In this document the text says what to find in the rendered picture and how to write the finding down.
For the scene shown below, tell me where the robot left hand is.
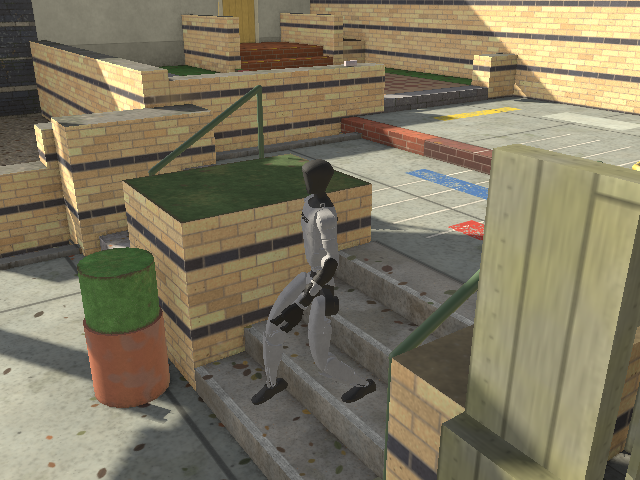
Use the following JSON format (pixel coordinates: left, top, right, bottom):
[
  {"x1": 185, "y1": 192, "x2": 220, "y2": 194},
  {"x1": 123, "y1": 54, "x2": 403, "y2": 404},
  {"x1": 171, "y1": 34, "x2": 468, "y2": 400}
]
[{"x1": 270, "y1": 303, "x2": 304, "y2": 333}]

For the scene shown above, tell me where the left robot thigh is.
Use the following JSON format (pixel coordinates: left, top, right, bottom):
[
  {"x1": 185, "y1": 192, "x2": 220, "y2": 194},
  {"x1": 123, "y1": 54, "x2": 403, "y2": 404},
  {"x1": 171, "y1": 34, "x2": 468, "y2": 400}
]
[{"x1": 308, "y1": 288, "x2": 339, "y2": 374}]

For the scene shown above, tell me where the left robot forearm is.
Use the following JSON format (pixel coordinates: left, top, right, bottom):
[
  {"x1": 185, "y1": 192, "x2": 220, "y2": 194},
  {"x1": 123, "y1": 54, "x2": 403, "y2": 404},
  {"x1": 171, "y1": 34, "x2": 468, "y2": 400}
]
[{"x1": 295, "y1": 258, "x2": 338, "y2": 310}]

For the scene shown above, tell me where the robot left upper arm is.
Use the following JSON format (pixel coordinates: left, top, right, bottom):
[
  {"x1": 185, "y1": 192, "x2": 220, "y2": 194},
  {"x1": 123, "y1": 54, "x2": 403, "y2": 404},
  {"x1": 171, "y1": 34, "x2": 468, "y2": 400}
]
[{"x1": 316, "y1": 209, "x2": 339, "y2": 270}]

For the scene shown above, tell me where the robot torso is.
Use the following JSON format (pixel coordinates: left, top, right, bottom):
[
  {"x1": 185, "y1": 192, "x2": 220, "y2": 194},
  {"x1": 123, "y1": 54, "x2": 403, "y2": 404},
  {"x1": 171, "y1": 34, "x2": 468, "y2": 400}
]
[{"x1": 301, "y1": 194, "x2": 338, "y2": 296}]

